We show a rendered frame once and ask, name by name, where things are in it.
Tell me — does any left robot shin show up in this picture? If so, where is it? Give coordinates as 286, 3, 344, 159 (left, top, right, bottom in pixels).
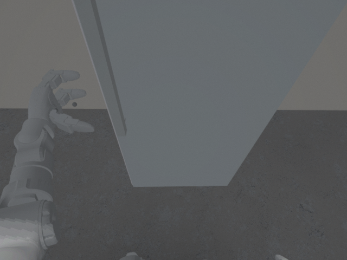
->
126, 252, 138, 256

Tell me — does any left robot forearm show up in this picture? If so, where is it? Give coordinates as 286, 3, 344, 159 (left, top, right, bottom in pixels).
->
0, 118, 55, 209

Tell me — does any handle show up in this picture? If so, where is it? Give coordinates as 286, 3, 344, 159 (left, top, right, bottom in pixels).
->
74, 0, 127, 137

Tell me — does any left robot upper arm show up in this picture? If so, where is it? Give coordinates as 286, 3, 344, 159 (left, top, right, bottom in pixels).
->
0, 199, 61, 260

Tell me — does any robot left hand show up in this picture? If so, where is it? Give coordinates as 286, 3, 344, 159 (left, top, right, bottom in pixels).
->
28, 69, 94, 134

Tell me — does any fridge door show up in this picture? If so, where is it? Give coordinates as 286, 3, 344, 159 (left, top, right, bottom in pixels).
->
73, 0, 347, 187

